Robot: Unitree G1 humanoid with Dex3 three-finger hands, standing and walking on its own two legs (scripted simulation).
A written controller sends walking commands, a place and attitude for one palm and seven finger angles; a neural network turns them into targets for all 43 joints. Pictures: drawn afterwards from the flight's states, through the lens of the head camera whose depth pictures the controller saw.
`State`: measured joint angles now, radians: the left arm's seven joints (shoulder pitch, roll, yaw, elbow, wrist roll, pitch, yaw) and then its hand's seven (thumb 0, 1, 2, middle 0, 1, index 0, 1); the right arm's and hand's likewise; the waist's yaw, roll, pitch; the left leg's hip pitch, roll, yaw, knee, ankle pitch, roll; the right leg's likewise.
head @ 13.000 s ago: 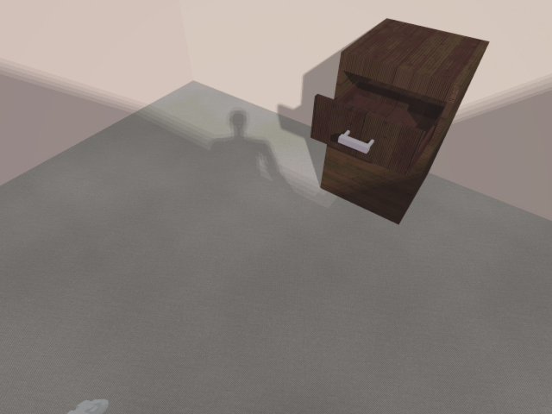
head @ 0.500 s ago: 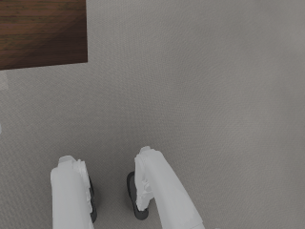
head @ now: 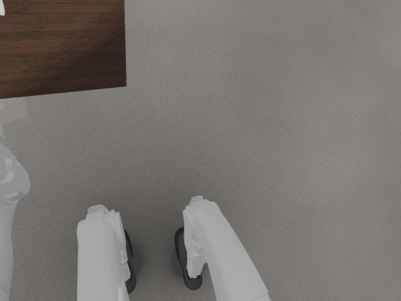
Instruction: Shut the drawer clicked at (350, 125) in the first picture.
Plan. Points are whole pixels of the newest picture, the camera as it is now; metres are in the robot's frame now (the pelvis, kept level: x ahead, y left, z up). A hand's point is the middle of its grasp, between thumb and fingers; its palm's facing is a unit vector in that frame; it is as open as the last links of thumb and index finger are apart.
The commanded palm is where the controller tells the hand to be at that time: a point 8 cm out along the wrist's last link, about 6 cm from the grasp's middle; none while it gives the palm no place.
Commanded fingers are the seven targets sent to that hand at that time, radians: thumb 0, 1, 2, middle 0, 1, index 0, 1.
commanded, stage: pull the fist back off the drawer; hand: left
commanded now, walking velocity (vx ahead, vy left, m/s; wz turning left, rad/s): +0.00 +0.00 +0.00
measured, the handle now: out of the picture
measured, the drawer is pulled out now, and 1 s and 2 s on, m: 0.00 0.00 0.00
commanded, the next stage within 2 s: draw the hand back to the body in 0.18 s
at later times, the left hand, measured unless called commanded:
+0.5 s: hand out of the picture +0.52 +0.25 +0.09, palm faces +0.16 -0.99 -0.07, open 3.2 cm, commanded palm +0.49 +0.27 +0.12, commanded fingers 0.00 0.90 0.90 -1.40 -1.60 -1.40 -1.60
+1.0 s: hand out of the picture +0.36 +0.26 +0.24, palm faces +0.32 -0.91 -0.28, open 3.2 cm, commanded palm +0.31 +0.30 +0.28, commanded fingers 0.00 0.90 0.90 -1.40 -1.60 -1.40 -1.60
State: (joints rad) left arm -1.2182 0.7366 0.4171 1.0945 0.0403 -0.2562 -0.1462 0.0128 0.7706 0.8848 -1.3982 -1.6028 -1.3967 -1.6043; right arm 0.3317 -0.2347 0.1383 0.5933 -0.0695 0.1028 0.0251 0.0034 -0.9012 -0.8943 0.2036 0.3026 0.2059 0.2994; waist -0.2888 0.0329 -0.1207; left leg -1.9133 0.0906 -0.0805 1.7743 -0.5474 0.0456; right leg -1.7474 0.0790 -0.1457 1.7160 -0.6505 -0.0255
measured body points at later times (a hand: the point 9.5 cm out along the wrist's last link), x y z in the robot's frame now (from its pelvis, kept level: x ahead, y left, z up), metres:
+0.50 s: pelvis +0.04 -0.01 +0.07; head +0.25 +0.05 +0.46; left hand +0.51 +0.30 +0.09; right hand +0.11 -0.25 -0.06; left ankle +0.09 +0.11 -0.48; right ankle +0.06 -0.11 -0.48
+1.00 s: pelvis +0.08 +0.01 +0.22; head +0.12 +0.01 +0.67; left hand +0.33 +0.31 +0.26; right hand +0.27 -0.21 +0.13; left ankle +0.08 +0.11 -0.48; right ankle +0.06 -0.11 -0.48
